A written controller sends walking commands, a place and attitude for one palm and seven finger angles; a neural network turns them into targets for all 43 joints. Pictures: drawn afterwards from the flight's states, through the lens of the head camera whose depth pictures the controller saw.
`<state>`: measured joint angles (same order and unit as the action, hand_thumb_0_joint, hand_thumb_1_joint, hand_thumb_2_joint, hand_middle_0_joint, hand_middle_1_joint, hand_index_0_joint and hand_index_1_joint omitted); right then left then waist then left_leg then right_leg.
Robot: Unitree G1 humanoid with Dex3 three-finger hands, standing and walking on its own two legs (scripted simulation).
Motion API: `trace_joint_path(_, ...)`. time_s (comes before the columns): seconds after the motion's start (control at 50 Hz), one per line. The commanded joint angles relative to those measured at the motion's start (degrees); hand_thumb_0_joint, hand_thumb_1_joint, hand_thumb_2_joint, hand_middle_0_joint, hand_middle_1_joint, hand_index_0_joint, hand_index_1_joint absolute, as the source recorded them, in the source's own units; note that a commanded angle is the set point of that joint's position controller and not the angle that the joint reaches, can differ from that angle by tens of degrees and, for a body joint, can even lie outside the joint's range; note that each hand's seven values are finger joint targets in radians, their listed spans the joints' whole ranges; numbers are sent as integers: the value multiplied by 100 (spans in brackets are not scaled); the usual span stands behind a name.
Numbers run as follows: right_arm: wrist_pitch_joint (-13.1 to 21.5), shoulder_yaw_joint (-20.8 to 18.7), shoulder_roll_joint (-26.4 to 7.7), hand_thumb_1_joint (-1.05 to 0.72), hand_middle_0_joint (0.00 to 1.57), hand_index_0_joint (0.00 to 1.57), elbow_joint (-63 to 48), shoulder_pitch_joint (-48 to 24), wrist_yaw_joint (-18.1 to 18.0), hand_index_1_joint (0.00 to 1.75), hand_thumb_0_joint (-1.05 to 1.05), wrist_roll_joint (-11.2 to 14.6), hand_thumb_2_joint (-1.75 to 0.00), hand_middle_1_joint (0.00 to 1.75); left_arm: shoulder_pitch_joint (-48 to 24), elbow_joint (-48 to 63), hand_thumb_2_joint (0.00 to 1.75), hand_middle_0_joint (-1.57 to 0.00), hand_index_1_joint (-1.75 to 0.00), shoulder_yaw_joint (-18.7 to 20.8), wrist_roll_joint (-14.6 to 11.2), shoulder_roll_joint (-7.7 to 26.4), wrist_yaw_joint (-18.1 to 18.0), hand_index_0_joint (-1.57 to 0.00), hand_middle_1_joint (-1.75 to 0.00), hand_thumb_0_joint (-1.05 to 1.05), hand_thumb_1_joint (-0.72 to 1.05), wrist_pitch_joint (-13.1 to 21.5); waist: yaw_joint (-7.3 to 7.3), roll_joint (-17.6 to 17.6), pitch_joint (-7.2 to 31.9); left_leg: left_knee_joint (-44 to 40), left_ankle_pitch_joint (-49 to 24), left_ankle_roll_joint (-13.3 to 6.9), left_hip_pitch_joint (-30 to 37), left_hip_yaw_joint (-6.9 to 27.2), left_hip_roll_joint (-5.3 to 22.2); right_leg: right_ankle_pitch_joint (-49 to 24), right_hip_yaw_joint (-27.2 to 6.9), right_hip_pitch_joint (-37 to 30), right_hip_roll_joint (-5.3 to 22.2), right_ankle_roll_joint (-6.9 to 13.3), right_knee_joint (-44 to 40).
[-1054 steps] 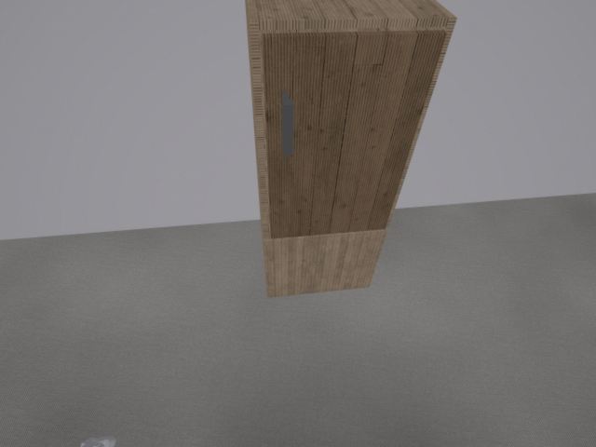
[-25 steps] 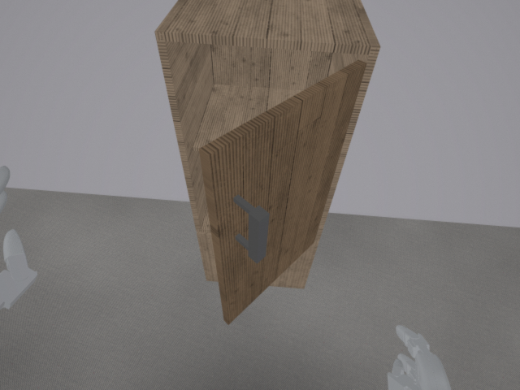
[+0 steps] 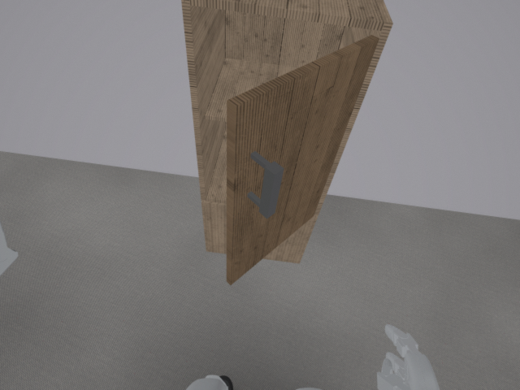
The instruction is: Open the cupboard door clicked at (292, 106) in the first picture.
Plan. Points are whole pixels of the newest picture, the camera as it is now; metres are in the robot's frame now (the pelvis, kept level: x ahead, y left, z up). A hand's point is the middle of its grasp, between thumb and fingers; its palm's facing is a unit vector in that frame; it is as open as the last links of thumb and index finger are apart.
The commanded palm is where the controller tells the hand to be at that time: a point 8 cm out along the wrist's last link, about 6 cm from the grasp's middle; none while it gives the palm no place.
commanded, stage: step back with the hand held close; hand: left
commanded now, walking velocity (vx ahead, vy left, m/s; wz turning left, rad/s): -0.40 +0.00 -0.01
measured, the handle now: (262, 185) +0.44 +0.03 +0.05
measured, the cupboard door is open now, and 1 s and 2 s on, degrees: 50 50 50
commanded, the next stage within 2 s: stop stepping back and stand still in 0.06 s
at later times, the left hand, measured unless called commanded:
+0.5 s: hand (37, 330) +0.14 +0.22 +0.17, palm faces +0.33 -0.83 -0.44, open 7.4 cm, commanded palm +0.07 +0.26 +0.19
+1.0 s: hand out of the picture +0.10 +0.24 +0.17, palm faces +0.35 -0.81 -0.46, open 7.4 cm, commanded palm +0.04 +0.28 +0.19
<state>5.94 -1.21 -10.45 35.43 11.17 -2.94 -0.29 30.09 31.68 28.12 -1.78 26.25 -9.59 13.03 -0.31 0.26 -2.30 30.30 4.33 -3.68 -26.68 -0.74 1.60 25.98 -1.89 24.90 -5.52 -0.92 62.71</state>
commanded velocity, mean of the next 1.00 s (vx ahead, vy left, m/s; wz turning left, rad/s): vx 0.06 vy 0.01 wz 0.00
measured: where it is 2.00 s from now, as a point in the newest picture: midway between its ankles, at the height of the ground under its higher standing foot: outside the picture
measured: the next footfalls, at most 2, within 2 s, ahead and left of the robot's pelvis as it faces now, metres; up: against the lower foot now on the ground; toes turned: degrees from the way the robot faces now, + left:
right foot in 0.20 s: -0.12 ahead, -0.12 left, +0.00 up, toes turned -6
left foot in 0.34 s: +0.07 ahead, +0.06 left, +0.00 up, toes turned -6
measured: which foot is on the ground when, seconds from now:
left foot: down 0.00-0.22, up 0.24-0.32, down 0.34-0.54, up 0.56-0.76, down 0.78-1.00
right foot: up 0.00-0.18, down 0.20-1.00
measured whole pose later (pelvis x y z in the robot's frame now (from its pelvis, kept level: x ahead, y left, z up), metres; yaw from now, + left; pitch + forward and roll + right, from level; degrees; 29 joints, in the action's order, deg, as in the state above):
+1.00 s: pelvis -0.13 +0.00 +0.01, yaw -4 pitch -1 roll +0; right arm 8.5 1.8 -9.3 35.0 11.1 -3.4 0.2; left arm 30.4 27.8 23.8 -1.7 24.0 -8.3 11.0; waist -0.5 -1.2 -1.0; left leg 30.9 14.4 0.5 -15.3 -2.7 2.4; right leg 18.4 2.1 10.9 -0.2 0.7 30.6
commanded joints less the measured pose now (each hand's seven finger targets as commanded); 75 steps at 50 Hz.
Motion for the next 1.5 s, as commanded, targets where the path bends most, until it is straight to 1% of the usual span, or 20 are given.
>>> trace_joint_path(0.0,461,-233,-768,-90,20,20,-667,-516,6,30,0,-25,-90,30,-245,1380,90,-20,-30,168,-117,568,-113,-20,-30,0,90,271,17,1279,1004,-2312,2255,-192,816,1284,1261,523,358,-670,97,63,-748)
trace_joint_path(0.1,437,-154,-724,-90,20,20,-529,-342,52,30,0,-112,-90,30,-153,1329,90,-20,-30,322,-246,866,-6,-20,-30,0,90,305,77,1626,1453,-2241,1246,366,1631,750,937,398,665,-1517,51,330,-3750)
trace_joint_path(0.14,283,-134,-665,-90,20,20,-503,-305,68,30,0,-99,-90,30,-228,1402,90,-20,-30,508,-305,1138,77,-20,-30,0,90,443,64,658,1324,-825,441,588,2191,133,548,-574,-32,-986,810,532,-5245)
trace_joint_path(0.2,295,-30,-660,-90,20,20,-649,-588,-11,30,0,-62,-90,30,-468,1568,90,-20,-30,754,-263,1518,28,-20,-30,0,90,510,180,-690,1261,1965,1520,595,1403,-62,-277,-2735,-899,-448,2307,1035,-4904)
trace_joint_path(0.22,271,-69,-708,-90,20,20,-712,-528,-42,30,0,42,-90,30,-240,1272,90,-20,-30,554,-233,1179,53,-20,-30,0,90,328,87,-1247,1044,2191,1495,500,638,167,-294,-3953,-610,-1097,2047,992,-4235)
trace_joint_path(0.26,172,82,-636,-90,20,20,-853,-585,-108,30,0,103,-90,30,87,969,90,-20,-30,665,-197,1091,34,-20,-30,0,90,111,-30,-676,737,1154,909,331,427,-16,-121,-4715,-254,-1587,1814,681,-3674)
trace_joint_path(0.34,330,-43,-958,-90,20,20,-791,-309,-192,30,0,183,-90,30,-482,744,90,-20,-30,377,-278,880,29,-20,-30,0,90,97,-100,727,855,-674,-1603,-212,2111,1156,670,-1510,294,-831,527,-114,-2301)
trace_joint_path(0.38,454,-51,-859,-90,20,20,-745,-378,-151,30,0,31,-90,30,-296,754,90,-20,-30,377,-200,914,32,-20,-30,0,90,101,-17,1312,920,-1698,328,-426,1501,2306,1176,580,99,-878,360,-1,-1906)
trace_joint_path(0.46,423,-73,-836,-90,20,20,-907,-485,-115,30,0,8,-90,30,378,1021,90,-20,-30,441,-123,852,48,-20,-30,0,90,113,73,1272,487,-2148,3258,239,-563,1027,435,180,635,-2600,215,271,-3445)
trace_joint_path(0.48,349,-83,-791,-90,20,20,-949,-462,-101,30,0,7,-90,30,600,993,90,-20,-30,482,-102,893,68,-20,-30,0,90,108,55,904,483,-1349,2944,377,-574,562,80,304,317,-2452,501,390,-4034)
trace_joint_path(0.52,226,-208,-797,-90,20,20,-876,-452,-55,30,0,7,-90,30,502,1159,90,-20,-30,618,-103,1097,50,-20,-30,0,90,136,65,-1248,255,2128,1608,522,6,238,-416,1906,-2393,-376,2307,1132,-5725)
trace_joint_path(0.58,284,-142,-816,-90,20,20,-574,-171,-116,30,0,-40,-90,30,-227,604,90,-20,-30,454,-19,903,-22,-20,-30,0,90,256,-162,-276,-69,2704,1325,485,-418,318,95,509,-1476,-331,2104,1013,-5274)
trace_joint_path(0.68,502,-131,-785,-90,20,20,-519,-248,-267,30,0,-15,-90,30,-790,-14,90,-20,-30,80,83,653,-84,-20,-30,0,90,288,26,-575,140,312,1258,210,832,-375,-109,-714,-902,-992,1768,748,-4624)
trace_joint_path(0.78,521,-236,-990,-90,20,20,-712,-241,-183,30,0,76,-90,30,-393,564,90,-20,-30,174,11,709,-37,-20,-30,0,90,275,61,29,777,-275,-1176,-31,2067,405,575,-2725,-115,-1245,810,81,-3335)
trace_joint_path(0.84,510,-103,-833,-90,20,20,-722,-269,-125,30,0,50,-90,30,-407,1037,90,-20,-30,221,14,755,21,-20,-30,0,90,270,6,876,751,-704,-1387,-53,1753,711,777,-1607,442,-1223,499,-4,-2917)
trace_joint_path(1.12,395,-11,-727,-90,20,20,-770,-369,-123,30,0,27,-90,30,-394,487,90,-20,-30,92,-105,586,33,-20,-30,0,90,26,-50,13,483,-314,626,315,1360,41,171,-1783,-366,-1191,919,244,-4334)
trace_joint_path(1.14,468,-361,-1601,-90,20,20,669,-568,372,30,0,-22,-90,30,-491,-3907,90,-20,-30,-2170,477,-471,832,-20,-30,0,90,-882,-222,74,352,645,-204,271,915,237,411,-2736,72,-586,1416,365,-3319)
trace_joint_path(1.28,-411,-125,-1119,-90,20,20,848,-262,266,30,0,-166,-90,30,-1405,-5998,90,-20,-30,-2316,392,-441,952,-20,-30,0,90,-1245,-19,-1442,524,344,-163,160,943,362,167,-2268,-193,-926,1410,475,-3650)
trace_joint_path(1.38,-575,63,-852,-90,20,20,1605,-174,216,30,0,-162,-90,30,-1567,-7777,90,-20,-30,-2564,266,-645,849,-20,-30,0,90,-1328,34,688,297,-590,-172,184,1086,598,371,-1501,-18,-1366,1082,284,-3743)
trace_joint_path(1.48,-647,62,-625,-90,20,20,2126,143,145,30,0,-143,-90,30,-1310,-8781,90,-20,-30,-2548,230,-849,847,-20,-30,0,90,-1321,49,1114,117,-939,982,236,971,599,319,-970,-5,-1549,1091,392,-4263)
